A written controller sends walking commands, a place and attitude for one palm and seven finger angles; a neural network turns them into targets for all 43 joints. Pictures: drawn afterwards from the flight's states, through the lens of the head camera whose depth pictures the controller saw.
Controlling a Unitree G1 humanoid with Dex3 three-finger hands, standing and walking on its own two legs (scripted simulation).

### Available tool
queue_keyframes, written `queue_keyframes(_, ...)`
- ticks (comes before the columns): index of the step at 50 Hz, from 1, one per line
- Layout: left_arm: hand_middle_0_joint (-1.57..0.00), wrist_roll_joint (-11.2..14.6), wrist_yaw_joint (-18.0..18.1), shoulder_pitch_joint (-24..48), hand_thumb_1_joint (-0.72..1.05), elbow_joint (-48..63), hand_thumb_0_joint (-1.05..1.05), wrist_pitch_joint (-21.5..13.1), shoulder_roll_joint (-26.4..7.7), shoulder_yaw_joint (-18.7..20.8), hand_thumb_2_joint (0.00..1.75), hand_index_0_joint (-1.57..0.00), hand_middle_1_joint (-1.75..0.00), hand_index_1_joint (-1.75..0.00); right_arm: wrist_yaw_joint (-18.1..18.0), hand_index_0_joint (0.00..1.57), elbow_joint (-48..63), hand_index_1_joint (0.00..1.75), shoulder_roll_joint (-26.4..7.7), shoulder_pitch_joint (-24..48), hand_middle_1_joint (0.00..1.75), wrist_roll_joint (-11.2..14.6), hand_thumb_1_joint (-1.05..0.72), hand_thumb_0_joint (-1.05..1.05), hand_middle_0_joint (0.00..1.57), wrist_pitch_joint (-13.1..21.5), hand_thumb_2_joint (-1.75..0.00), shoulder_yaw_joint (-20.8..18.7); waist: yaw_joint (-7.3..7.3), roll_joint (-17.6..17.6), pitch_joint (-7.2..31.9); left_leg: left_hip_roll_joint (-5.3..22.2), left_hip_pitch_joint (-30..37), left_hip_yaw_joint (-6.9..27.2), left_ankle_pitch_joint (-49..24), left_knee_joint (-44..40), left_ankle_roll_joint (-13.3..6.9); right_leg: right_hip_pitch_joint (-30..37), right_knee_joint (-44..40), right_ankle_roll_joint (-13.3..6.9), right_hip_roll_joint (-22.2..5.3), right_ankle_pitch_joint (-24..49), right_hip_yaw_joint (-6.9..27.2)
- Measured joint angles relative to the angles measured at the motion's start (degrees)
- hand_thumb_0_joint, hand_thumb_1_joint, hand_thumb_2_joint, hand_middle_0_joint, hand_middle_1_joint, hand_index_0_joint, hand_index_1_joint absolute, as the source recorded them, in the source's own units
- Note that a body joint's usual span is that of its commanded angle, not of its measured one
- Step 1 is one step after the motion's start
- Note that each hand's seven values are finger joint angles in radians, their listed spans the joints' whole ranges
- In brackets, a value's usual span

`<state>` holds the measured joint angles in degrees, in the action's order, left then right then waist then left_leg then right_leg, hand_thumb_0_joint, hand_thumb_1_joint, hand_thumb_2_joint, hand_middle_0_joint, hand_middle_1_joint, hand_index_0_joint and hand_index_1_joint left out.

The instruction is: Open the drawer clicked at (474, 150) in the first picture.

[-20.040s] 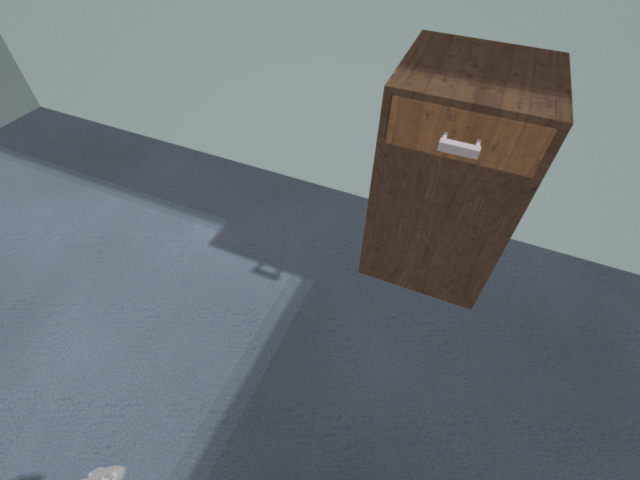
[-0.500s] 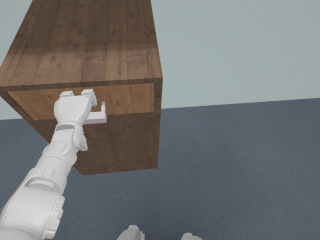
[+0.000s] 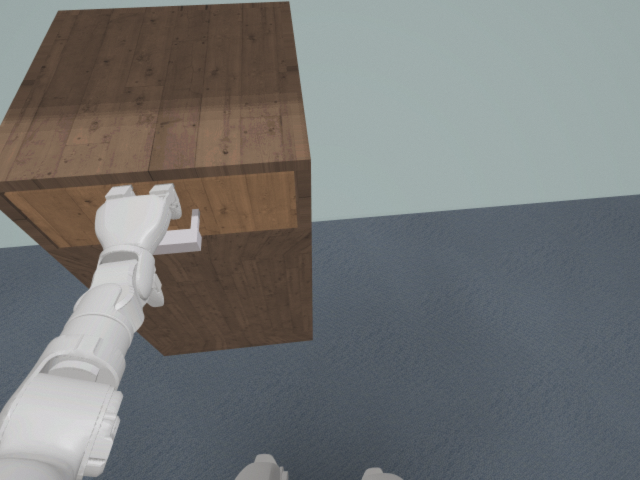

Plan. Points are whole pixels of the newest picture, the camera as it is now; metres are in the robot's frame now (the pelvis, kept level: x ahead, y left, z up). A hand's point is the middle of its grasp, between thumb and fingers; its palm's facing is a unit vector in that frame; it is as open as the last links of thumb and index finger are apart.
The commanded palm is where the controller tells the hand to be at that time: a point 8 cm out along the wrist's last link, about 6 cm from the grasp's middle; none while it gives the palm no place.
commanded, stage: re-aim the fingers above the handle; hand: left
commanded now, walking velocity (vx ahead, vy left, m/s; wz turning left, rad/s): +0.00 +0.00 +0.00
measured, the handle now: (166, 230) +0.48 +0.22 -0.03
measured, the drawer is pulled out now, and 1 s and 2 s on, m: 0.00 0.00 0.00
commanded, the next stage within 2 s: lower the fingers behind the handle in 1.56 s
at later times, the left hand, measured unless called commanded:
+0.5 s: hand (149, 241) +0.44 +0.23 +0.00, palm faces -0.07 -0.03 -1.00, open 13.2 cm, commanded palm +0.44 +0.23 +0.08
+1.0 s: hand (149, 239) +0.44 +0.23 +0.01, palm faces -0.06 -0.04 -1.00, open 13.3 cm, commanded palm +0.44 +0.23 +0.09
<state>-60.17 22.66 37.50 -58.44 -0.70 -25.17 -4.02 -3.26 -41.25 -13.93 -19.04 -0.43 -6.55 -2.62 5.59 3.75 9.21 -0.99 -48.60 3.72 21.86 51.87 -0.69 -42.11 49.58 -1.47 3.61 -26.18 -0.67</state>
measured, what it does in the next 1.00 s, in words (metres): stands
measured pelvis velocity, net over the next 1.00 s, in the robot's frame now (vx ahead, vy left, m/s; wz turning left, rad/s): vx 0.00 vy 0.01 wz -0.01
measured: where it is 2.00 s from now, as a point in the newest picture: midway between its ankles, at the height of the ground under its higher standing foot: outside the picture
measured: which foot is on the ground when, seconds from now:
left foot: down 0.00-1.00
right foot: down 0.00-1.00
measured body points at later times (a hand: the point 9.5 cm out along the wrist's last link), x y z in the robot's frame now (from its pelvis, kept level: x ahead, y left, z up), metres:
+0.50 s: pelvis +0.00 +0.00 +0.00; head +0.08 +0.00 +0.44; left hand +0.44 +0.23 +0.05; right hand +0.03 -0.27 -0.13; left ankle +0.02 +0.11 -0.69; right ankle -0.03 -0.11 -0.69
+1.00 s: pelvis +0.00 +0.01 +0.01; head +0.08 +0.01 +0.45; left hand +0.44 +0.23 +0.06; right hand +0.04 -0.26 -0.12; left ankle +0.02 +0.11 -0.69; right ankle -0.03 -0.11 -0.69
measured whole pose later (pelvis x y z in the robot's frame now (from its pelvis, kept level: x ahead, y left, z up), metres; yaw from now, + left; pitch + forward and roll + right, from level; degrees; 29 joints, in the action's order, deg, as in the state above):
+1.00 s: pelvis +0.00 +0.01 +0.01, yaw -1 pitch +17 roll -2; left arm -61.0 22.2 36.1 -56.3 -1.7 -24.3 -3.3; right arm -3.0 -40.6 -13.7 -18.2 0.1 -6.4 -2.8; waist 5.3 3.5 8.9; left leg -1.1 -45.7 2.5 21.2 49.6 -1.5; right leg -39.4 47.1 -0.7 3.3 -25.1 0.6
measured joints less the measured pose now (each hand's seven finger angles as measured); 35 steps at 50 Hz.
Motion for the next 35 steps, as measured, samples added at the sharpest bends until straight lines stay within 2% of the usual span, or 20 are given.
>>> queue_keyframes(11, -0.39, 0.1, -0.9, -0.6, -0.49, 0.9, 0.0, -2.3, -1.5, 1.2, 0.3, -0.45, -1.21, -1.22, -0.3, 0.2, -0.6, 0.3, -0.7, -1.2, 0.3, 0.1, -0.91, 0.0, 0.21, 1.0, -0.9, -0.7, 0.38, 0.0, 0.2, 0.3, -0.3, 0.0, -0.3, -0.1, 0.3, -0.5, 0.1, -0.3, 0.3, 0.3, 0.0)
queue_keyframes(27, -0.41, -0.7, -0.4, 0.0, -0.49, 0.2, 0.0, -2.3, -0.9, 1.2, 0.3, -0.45, -1.22, -1.22, 0.0, 0.2, 0.3, 0.3, 0.2, 0.7, 0.3, 0.4, -0.91, 0.0, 0.21, 1.1, -0.9, 0.2, 0.4, -0.1, 0.0, 0.1, 0.1, -0.3, -0.6, -0.5, -0.1, 0.1, -0.6, 0.1, 0.1, 0.7, 0.3)
queue_keyframes(35, -0.4, -0.8, -0.1, -0.9, -0.49, 1.4, 0.0, -2.1, 0.2, 1.4, 0.3, -0.43, -1.22, -1.22, 0.5, 0.2, 0.5, 0.3, 0.3, 0.8, 0.3, 0.4, -0.91, 0.0, 0.21, 0.4, -0.9, 0.1, -0.1, -0.1, 0.0, 0.1, 1.5, -0.9, -0.6, -1.4, -0.5, 1.4, -1.6, 0.5, -0.1, 0.9, 0.9)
